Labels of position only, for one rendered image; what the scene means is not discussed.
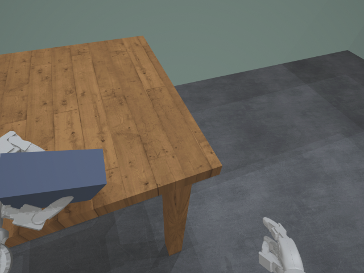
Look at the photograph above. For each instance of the sponge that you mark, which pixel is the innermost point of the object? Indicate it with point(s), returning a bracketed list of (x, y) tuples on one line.
[(41, 178)]

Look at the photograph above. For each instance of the robot left hand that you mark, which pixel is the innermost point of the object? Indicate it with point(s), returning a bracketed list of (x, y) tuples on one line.
[(28, 216)]

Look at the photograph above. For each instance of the robot left forearm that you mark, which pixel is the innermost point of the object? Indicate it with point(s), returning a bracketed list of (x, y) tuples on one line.
[(6, 256)]

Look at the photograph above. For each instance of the table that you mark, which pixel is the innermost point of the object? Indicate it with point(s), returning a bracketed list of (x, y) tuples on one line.
[(115, 95)]

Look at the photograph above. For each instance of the robot right hand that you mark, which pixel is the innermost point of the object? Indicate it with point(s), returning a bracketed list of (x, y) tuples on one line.
[(284, 254)]

